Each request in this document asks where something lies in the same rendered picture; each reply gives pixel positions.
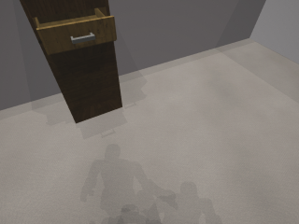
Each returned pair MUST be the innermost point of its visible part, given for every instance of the handle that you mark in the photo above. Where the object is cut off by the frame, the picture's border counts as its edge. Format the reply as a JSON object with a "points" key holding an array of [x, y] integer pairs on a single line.
{"points": [[83, 38]]}

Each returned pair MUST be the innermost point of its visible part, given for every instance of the cabinet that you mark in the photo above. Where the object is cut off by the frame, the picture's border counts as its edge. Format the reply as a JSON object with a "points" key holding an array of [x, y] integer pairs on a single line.
{"points": [[88, 77]]}

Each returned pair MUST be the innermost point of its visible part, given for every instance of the drawer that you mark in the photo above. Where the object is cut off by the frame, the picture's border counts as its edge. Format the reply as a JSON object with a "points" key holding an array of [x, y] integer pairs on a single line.
{"points": [[55, 30]]}

